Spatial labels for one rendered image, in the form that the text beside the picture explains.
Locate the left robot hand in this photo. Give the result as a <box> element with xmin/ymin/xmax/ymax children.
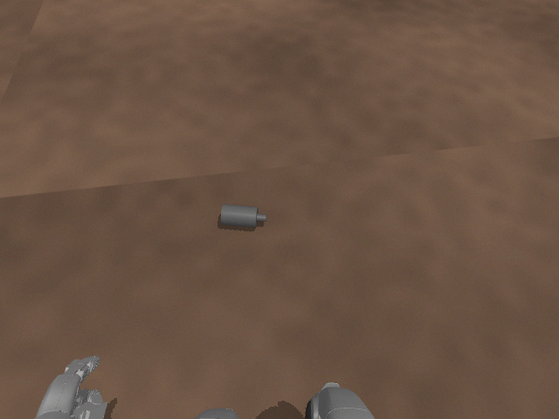
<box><xmin>36</xmin><ymin>356</ymin><xmax>107</xmax><ymax>419</ymax></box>

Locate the bottle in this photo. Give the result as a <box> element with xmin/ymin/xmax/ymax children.
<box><xmin>221</xmin><ymin>204</ymin><xmax>266</xmax><ymax>228</ymax></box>

